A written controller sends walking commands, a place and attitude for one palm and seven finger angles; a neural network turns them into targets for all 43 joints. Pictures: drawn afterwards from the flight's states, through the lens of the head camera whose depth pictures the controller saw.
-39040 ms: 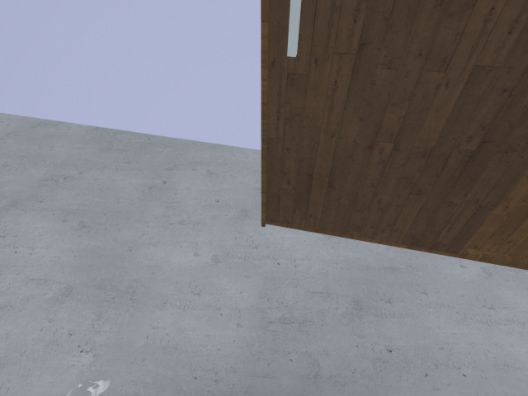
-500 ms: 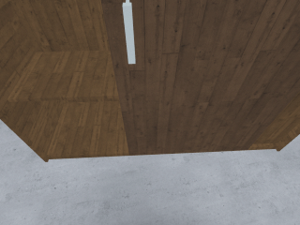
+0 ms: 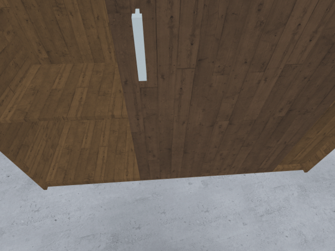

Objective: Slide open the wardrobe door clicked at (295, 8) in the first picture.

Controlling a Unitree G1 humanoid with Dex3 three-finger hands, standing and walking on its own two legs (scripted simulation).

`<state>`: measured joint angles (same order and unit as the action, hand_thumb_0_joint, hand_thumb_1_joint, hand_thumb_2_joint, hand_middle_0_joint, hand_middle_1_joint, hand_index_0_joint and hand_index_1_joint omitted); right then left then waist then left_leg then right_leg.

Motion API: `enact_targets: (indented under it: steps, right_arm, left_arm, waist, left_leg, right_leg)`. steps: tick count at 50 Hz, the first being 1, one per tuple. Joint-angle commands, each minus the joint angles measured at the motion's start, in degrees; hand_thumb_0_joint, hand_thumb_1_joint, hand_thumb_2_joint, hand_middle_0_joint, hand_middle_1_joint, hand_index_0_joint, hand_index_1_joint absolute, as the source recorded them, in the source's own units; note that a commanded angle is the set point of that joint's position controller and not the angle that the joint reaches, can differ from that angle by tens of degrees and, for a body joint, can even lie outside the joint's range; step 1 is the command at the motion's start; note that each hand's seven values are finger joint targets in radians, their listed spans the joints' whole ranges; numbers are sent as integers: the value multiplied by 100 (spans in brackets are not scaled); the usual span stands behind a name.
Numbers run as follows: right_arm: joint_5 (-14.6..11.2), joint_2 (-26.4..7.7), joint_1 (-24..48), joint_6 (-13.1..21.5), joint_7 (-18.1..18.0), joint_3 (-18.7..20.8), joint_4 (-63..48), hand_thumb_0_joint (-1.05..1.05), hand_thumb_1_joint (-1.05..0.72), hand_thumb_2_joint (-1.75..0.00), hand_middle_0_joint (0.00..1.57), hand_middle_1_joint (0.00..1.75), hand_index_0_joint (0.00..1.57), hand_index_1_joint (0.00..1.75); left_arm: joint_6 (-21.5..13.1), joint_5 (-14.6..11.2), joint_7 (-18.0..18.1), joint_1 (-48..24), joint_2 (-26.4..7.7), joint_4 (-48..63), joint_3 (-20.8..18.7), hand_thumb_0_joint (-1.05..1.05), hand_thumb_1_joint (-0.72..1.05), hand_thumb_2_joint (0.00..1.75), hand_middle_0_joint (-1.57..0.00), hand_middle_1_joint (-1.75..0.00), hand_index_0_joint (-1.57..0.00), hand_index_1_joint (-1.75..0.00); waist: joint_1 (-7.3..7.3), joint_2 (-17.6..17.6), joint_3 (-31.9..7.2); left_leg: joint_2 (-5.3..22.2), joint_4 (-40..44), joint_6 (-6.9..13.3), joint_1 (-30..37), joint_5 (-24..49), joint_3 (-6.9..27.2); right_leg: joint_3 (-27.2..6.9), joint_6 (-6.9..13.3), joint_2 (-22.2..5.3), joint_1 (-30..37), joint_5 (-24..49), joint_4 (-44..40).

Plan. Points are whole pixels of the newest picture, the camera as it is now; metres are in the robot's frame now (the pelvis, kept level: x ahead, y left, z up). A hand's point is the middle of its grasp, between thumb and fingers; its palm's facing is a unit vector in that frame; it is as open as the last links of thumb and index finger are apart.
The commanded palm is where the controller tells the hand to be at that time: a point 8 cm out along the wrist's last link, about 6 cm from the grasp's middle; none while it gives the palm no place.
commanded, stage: look to check the result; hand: left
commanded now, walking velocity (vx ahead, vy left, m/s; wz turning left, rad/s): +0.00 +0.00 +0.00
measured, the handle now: (140, 46) +0.59 +0.12 +0.18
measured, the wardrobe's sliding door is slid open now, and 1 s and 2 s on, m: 0.59 0.59 0.59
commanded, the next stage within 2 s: stand and wait in 0.58 s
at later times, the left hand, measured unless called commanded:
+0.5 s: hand out of the picture +0.08 +0.21 -0.16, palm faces +0.00 -0.96 -0.28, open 7.4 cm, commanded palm none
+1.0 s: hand out of the picture +0.10 +0.22 -0.15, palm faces -0.02 -0.95 -0.31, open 7.4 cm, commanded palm none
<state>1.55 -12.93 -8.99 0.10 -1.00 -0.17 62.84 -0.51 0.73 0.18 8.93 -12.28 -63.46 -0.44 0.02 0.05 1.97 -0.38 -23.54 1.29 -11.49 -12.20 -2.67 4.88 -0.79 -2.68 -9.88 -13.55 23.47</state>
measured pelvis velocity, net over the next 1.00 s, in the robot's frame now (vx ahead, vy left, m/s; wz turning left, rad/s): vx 0.02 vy -0.02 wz -0.01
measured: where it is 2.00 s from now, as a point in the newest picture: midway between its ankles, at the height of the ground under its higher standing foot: outside the picture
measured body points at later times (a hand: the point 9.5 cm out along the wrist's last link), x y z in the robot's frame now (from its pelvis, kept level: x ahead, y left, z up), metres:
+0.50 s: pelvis +0.02 -0.01 +0.00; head +0.04 -0.02 +0.45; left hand +0.08 +0.26 -0.14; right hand +0.09 -0.28 -0.14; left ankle +0.00 +0.10 -0.74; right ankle -0.01 -0.12 -0.74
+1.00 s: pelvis +0.02 -0.02 +0.01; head +0.04 -0.02 +0.45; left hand +0.10 +0.27 -0.13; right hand +0.10 -0.31 -0.13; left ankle +0.00 +0.10 -0.74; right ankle -0.01 -0.12 -0.74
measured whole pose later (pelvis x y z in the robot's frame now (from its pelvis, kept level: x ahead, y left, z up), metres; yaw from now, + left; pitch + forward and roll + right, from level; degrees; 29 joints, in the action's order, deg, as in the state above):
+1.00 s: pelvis +0.02 -0.02 +0.01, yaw -1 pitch -1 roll +0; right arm 1.2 -18.1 -6.1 0.2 -0.8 -0.3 64.2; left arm -1.3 0.5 -0.2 6.4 -17.8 -64.7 -0.6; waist 0.1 0.2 2.1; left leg 1.3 -17.5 -0.6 -5.5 -11.1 -2.7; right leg 4.9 0.8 -0.6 -4.2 -12.5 17.5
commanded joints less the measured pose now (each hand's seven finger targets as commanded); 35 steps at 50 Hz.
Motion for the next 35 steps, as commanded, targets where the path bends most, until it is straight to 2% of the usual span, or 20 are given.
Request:
enact_targets:
  steps: [1,5,16,18,22,23,28,35]
  right_arm:
    - [-25,-855,-57,104,-53,167,-190,0,-90,-90,20,30,20,30]
    - [-30,-912,-8,120,-58,176,-165,0,-90,-90,20,30,20,30]
    - [-46,-1098,126,127,-76,186,-118,0,-90,-90,20,30,20,30]
    - [-57,-1109,140,122,-72,188,-122,0,-90,-90,20,30,20,30]
    - [-47,-1224,230,133,-65,196,-103,0,-90,-90,20,30,20,30]
    - [-59,-1227,233,132,-62,195,-124,0,-90,-90,20,30,20,30]
    - [-53,-1338,325,135,-51,198,-144,0,-90,-90,20,30,20,30]
    - [-50,-1462,391,152,-52,197,-156,0,-90,-90,20,30,20,30]
  left_arm:
    - [-93,0,82,102,-925,208,-189,0,90,90,-20,-30,-20,-30]
    - [-117,-2,82,106,-987,180,-197,0,90,90,-20,-30,-20,-30]
    - [-156,-12,86,-3,-1190,141,-215,0,90,90,-20,-30,-20,-30]
    - [-162,-10,87,-2,-1228,146,-212,0,90,90,-20,-30,-20,-30]
    - [-167,-18,78,-84,-1319,155,-220,0,90,90,-20,-30,-20,-30]
    - [-179,-6,80,-80,-1356,166,-230,0,90,90,-20,-30,-20,-30]
    - [-177,-7,66,-180,-1441,181,-230,0,90,90,-20,-30,-20,-30]
    - [-189,-18,61,-304,-1540,203,-239,0,90,90,-20,-30,-20,-30]
  waist:
    - [10,47,-276]
    - [5,32,-419]
    - [14,-54,-466]
    - [7,-128,-406]
    - [5,-20,-379]
    - [-1,-110,-367]
    - [-2,32,-335]
    - [6,-26,-506]
  left_leg:
    - [676,437,49,158,1182,643]
    - [687,429,57,304,1323,625]
    - [734,454,49,537,1658,587]
    - [739,488,43,539,1580,573]
    - [738,547,33,545,1568,588]
    - [751,548,35,563,1588,576]
    - [760,624,18,579,1468,577]
    - [788,655,7,685,1652,589]
  right_leg:
    - [-513,203,-494,168,870,-399]
    - [-543,228,-521,275,1081,-427]
    - [-543,253,-560,440,1600,-502]
    - [-546,256,-556,418,1566,-550]
    - [-565,263,-581,474,1563,-602]
    - [-563,268,-574,486,1635,-619]
    - [-599,271,-573,484,1455,-708]
    - [-612,272,-597,623,1699,-700]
